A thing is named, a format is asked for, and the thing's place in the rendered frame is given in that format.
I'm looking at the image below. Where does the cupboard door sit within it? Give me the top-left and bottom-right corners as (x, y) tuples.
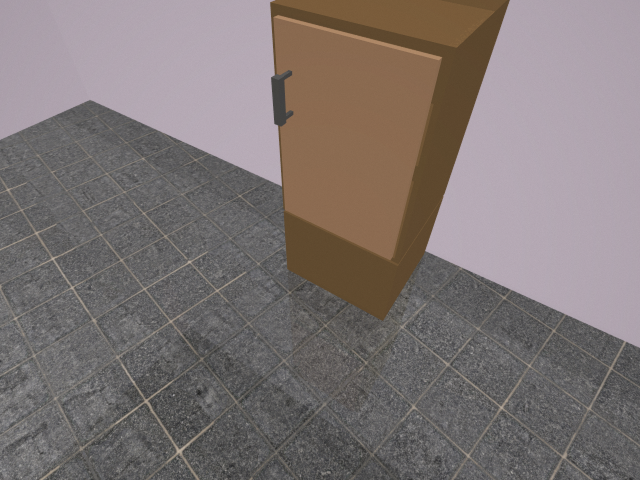
(273, 15), (442, 260)

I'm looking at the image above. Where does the handle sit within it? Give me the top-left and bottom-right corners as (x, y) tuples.
(271, 70), (293, 126)

